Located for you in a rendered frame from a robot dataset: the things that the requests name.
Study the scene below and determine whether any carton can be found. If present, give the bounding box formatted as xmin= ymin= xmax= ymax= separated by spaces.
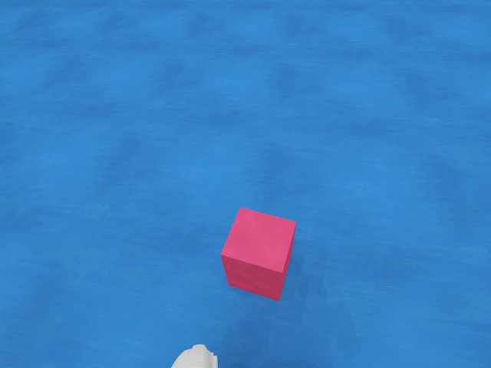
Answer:
xmin=221 ymin=208 xmax=296 ymax=301

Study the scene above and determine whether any left robot thigh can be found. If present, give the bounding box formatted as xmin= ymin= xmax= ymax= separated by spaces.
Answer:
xmin=171 ymin=348 xmax=218 ymax=368

